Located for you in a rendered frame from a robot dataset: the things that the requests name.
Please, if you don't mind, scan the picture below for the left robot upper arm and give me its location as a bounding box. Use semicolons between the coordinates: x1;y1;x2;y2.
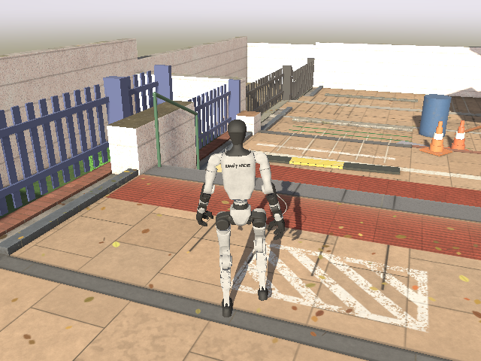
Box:
203;153;222;194

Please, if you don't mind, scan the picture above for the robot right hand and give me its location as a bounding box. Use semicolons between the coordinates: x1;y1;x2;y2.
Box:
268;219;285;240

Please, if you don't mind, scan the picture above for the left robot forearm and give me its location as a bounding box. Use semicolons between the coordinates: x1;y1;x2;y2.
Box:
197;183;211;214

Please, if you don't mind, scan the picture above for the robot right thigh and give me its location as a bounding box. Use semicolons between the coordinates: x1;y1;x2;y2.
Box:
251;208;267;253

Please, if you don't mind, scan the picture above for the right robot upper arm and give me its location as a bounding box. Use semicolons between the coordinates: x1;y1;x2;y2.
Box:
253;151;274;195

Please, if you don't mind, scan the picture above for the robot left hand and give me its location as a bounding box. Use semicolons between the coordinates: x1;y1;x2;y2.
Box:
196;211;213;226

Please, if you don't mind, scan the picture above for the right robot forearm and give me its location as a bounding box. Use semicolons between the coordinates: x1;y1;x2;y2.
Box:
266;183;283;221

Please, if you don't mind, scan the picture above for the humanoid robot head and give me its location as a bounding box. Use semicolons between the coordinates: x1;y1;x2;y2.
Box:
225;120;251;156

